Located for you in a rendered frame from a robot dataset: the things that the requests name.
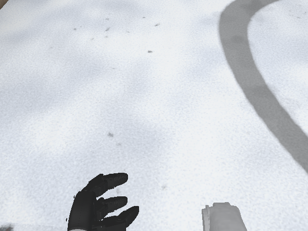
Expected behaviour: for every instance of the right robot thigh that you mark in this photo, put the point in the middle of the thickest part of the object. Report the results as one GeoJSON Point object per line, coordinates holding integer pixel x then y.
{"type": "Point", "coordinates": [222, 217]}

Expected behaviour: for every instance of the robot left hand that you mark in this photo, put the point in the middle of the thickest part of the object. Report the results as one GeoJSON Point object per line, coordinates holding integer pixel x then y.
{"type": "Point", "coordinates": [86, 211]}

